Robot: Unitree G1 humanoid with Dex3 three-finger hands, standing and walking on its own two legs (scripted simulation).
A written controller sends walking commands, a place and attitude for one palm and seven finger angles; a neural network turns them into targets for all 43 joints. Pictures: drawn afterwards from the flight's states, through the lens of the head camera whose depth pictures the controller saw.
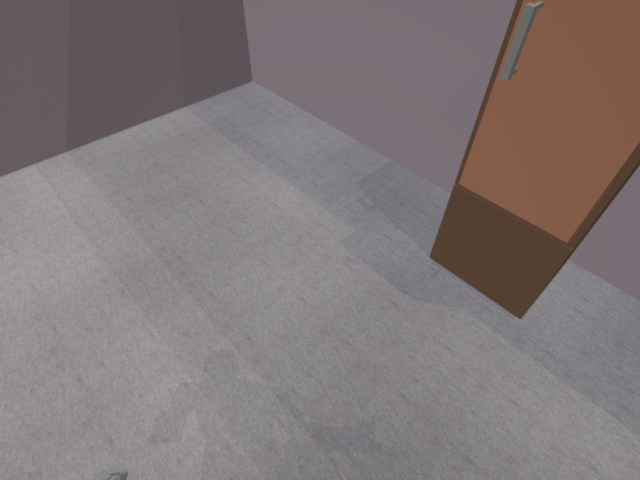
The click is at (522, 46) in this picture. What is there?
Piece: cupboard door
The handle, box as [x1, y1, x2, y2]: [499, 1, 543, 80]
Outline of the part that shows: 542,1 525,4 499,78 507,80 511,77 513,73 517,71 518,68 515,66 536,10 543,4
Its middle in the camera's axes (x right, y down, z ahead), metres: +0.48 -0.47 +0.91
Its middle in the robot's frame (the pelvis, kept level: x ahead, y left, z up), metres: +1.03 -0.42 +0.13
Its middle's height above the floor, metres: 0.90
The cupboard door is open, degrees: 0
